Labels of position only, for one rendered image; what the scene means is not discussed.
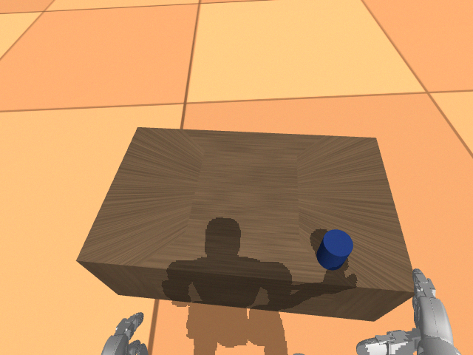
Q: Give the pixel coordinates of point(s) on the left robot hand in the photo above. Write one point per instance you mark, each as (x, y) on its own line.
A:
(118, 344)

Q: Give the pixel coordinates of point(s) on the can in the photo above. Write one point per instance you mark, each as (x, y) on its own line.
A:
(334, 249)

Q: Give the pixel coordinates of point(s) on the right robot hand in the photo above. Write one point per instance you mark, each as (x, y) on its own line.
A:
(431, 321)

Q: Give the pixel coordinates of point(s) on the right robot arm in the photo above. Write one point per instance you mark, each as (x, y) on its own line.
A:
(432, 346)

